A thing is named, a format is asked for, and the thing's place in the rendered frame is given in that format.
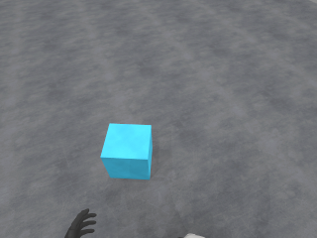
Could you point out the robot left hand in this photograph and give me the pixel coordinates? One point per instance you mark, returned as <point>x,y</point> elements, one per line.
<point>74,231</point>

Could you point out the carton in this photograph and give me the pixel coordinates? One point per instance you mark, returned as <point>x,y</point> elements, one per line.
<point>127,151</point>

